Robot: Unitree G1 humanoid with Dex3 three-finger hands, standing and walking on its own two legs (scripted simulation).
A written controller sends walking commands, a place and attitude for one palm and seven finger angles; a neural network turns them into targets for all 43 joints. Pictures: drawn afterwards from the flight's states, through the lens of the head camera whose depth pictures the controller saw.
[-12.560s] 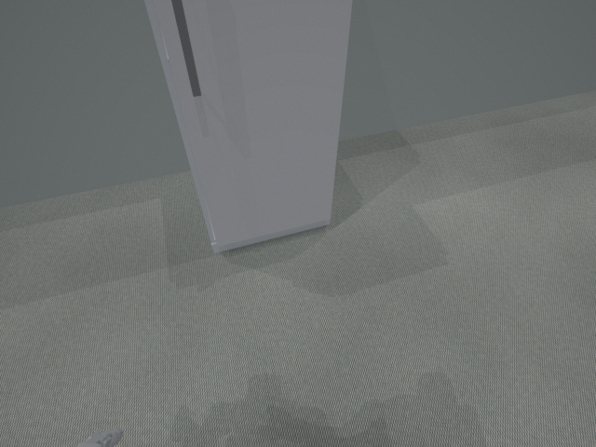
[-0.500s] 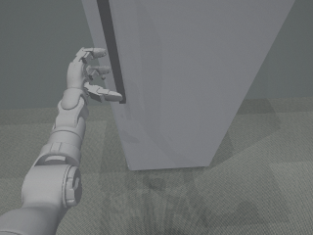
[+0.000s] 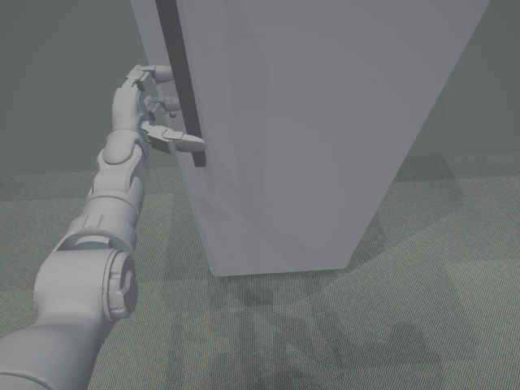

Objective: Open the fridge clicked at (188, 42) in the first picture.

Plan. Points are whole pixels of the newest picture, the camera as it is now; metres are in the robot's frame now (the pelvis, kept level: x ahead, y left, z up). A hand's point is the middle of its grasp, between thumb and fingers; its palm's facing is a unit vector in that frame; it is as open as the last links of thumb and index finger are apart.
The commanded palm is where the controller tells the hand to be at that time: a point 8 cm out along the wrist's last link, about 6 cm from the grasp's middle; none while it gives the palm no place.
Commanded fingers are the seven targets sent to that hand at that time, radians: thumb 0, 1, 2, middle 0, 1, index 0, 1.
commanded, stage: slide the fingers in behind the handle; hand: left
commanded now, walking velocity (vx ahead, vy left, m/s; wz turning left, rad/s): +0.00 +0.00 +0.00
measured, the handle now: (178, 46) +0.54 +0.10 +0.24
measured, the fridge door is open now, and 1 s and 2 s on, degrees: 0 0 0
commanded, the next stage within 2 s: grip the handle and tug to test in 1.92 s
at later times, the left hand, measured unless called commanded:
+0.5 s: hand (172, 117) +0.49 +0.12 +0.16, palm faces +0.03 -1.00 +0.01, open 13.9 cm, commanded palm +0.46 +0.17 +0.16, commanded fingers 0.00 -0.50 0.30 -0.30 -1.20 -0.30 -1.20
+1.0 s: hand (184, 114) +0.49 +0.10 +0.16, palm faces +0.03 -1.00 +0.00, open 13.9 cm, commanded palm +0.46 +0.15 +0.16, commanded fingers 0.00 -0.50 0.30 -0.30 -1.20 -0.30 -1.20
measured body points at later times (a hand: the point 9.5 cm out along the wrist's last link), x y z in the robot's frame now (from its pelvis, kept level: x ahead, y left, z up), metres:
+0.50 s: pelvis +0.00 +0.00 +0.00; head +0.05 +0.00 +0.45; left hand +0.48 +0.17 +0.16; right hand +0.03 -0.26 -0.12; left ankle +0.01 +0.12 -0.72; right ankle -0.01 -0.11 -0.72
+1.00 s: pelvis +0.00 +0.00 +0.00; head +0.05 -0.01 +0.45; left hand +0.48 +0.16 +0.16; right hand +0.05 -0.26 -0.13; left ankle +0.01 +0.12 -0.72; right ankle -0.01 -0.11 -0.72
